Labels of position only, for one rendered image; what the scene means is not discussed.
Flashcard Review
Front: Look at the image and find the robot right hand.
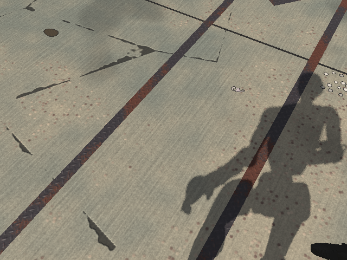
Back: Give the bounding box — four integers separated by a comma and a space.
311, 243, 347, 260

